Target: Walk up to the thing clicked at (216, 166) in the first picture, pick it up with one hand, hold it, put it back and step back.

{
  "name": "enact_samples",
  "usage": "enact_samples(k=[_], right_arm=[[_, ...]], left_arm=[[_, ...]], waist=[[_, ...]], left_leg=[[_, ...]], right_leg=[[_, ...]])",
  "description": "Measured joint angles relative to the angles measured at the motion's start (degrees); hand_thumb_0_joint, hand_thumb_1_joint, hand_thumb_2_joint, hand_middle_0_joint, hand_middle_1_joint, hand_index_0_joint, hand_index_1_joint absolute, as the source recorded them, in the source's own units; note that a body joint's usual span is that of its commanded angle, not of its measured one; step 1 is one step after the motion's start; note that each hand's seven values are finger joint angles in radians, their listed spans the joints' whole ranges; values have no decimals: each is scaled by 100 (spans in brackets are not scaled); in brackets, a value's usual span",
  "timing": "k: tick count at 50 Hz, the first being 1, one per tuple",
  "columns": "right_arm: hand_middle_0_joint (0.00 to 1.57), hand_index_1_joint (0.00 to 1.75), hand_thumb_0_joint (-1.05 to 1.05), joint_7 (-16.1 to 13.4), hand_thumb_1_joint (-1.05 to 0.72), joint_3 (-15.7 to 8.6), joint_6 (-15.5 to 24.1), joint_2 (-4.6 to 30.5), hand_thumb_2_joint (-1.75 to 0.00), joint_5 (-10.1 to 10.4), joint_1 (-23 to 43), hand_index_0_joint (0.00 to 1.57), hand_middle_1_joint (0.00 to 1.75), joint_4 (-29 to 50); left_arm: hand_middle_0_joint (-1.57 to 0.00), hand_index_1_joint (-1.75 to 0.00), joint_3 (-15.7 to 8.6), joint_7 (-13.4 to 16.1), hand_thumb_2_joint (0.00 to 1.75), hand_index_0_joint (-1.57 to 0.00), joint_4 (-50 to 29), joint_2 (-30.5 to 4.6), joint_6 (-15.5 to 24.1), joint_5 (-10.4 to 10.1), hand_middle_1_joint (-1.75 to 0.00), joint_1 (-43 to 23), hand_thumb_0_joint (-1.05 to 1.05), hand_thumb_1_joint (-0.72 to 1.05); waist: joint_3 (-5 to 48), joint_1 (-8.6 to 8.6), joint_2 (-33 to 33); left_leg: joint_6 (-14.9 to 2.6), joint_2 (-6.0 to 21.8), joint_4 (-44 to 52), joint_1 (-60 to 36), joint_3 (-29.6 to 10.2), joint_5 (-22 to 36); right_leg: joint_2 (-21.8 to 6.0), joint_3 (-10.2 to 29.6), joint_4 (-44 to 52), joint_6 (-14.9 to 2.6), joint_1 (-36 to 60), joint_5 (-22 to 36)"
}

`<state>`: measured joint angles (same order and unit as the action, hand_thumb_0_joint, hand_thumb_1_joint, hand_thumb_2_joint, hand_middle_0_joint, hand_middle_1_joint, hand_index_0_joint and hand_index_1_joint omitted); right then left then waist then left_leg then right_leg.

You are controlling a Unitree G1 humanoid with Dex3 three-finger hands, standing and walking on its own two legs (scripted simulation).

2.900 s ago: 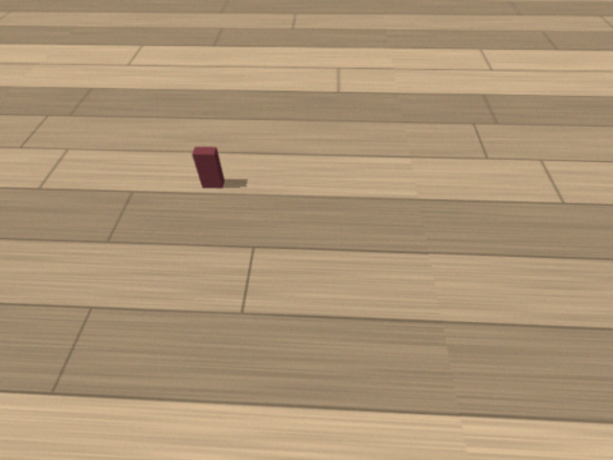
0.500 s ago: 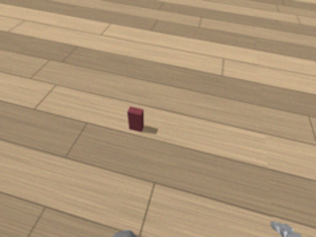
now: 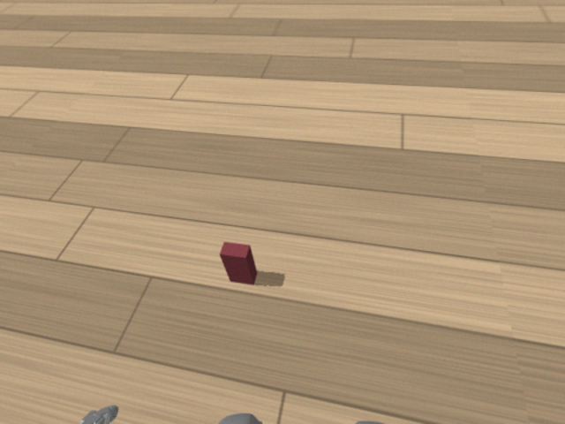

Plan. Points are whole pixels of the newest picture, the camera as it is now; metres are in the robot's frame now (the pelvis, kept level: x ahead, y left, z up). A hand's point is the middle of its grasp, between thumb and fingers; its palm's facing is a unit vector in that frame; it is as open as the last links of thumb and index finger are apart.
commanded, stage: walk up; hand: left
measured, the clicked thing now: (239, 264) +0.76 +0.23 -0.66
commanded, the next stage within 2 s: none
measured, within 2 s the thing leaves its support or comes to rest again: neither
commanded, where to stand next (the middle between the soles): +0.41 +0.01 m, yaw +1 degrees
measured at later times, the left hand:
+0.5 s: hand (127, 382) +0.22 +0.30 -0.15, palm faces -0.07 -0.94 -0.33, open 7.4 cm
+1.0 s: hand (157, 307) +0.36 +0.28 -0.15, palm faces -0.02 -0.92 -0.40, open 7.4 cm
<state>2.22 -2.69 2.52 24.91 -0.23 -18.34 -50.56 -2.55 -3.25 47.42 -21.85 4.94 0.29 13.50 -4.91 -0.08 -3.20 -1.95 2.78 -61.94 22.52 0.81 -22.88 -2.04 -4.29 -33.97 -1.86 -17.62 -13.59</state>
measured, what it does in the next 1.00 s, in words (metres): walks ahead: left foot, then right foot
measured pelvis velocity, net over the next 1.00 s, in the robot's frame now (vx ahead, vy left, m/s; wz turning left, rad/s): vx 0.28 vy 0.01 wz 0.01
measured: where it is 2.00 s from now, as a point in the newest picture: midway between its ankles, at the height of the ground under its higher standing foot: (305, 391)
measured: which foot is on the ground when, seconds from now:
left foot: up 0.00-0.22, down 0.24-0.68, up 0.70-0.96, down 0.98-1.00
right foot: down 0.00-0.28, up 0.30-0.64, down 0.66-1.00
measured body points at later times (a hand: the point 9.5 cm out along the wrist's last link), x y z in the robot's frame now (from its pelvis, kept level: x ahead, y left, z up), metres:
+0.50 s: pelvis +0.17 +0.03 +0.01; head +0.19 +0.05 +0.46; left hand +0.22 +0.35 -0.12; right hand +0.23 -0.29 -0.08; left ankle +0.19 +0.14 -0.73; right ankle +0.22 -0.12 -0.68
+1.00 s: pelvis +0.28 +0.01 -0.01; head +0.30 +0.00 +0.43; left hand +0.36 +0.33 -0.12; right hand +0.35 -0.31 -0.13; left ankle +0.34 +0.13 -0.73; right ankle +0.32 -0.13 -0.73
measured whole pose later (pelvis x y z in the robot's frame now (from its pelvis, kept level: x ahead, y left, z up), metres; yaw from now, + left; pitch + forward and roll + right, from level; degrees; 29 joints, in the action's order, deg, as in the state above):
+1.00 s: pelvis +0.28 +0.01 -0.01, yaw +1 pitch -3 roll +1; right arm 0.7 -2.3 1.2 22.8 -0.6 -13.0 -53.5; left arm -0.5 -0.2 51.3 -23.1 1.6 0.2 11.6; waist -6.3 0.7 -0.1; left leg -0.4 1.3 -38.7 21.0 2.4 -14.3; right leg -4.6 -2.8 -42.1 1.0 -20.3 -18.8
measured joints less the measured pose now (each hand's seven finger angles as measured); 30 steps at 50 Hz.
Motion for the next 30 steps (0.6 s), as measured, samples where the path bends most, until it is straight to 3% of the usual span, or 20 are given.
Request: enact_samples(k=[6,11,13,15,18,20,26,30], right_arm=[[20,30,0,148,-91,-38,27,-54,-90,-94,105,20,30,24],[20,30,0,186,-90,-78,65,-81,-90,-120,142,20,30,-24],[20,30,0,171,-90,-102,135,-83,-90,-128,151,20,30,-18],[20,30,0,125,-90,-109,226,-129,-90,-149,214,20,30,38],[20,30,0,70,-90,-79,307,-180,-90,-72,234,20,30,218],[20,30,0,26,-90,-24,323,-233,-90,-32,190,20,30,283],[20,30,0,8,-90,24,272,-199,-90,-50,9,21,30,307],[20,30,0,39,-90,-1,207,-91,-90,-51,-133,21,30,291]], left_arm=[[-21,-30,-4,8,90,-20,-5,-86,-27,61,-30,339,0,90],[-21,-30,-23,-18,90,-20,25,-247,-84,68,-30,583,0,90],[-21,-30,-14,-12,90,-20,65,-318,-133,64,-30,670,0,90],[-21,-30,-24,27,90,-20,167,-356,-206,45,-30,695,0,90],[-21,-30,32,93,90,-20,346,-325,-306,32,-30,612,1,91],[-21,-30,45,100,90,-20,386,-338,-302,7,-30,540,1,91],[-21,-30,1,-21,90,-20,324,-286,-296,46,-30,374,1,91],[-21,-30,-35,-84,90,-20,323,-226,-269,61,-30,258,0,91]], waist=[[66,108,65],[98,228,230],[124,222,344],[97,209,592],[49,81,643],[23,34,713],[-9,-52,659],[6,-130,508]], left_leg=[[150,202,1468,473,77,473],[135,178,2630,224,185,966],[93,68,2884,12,257,1315],[49,-89,2658,-48,421,1220],[-7,-93,2639,-252,458,967],[3,-114,2872,-491,488,973],[6,-99,3310,-1035,544,875],[91,-62,3252,-1245,547,617]], right_leg=[[96,-81,504,-43,514,-105],[74,-140,314,80,795,-565],[-21,-139,-28,147,818,-909],[-181,100,-849,32,583,-1206],[49,454,-2376,-51,-106,-1301],[49,545,-2670,-51,-473,-1096],[-288,418,-1707,121,-996,-555],[-368,342,-735,121,-861,-104]])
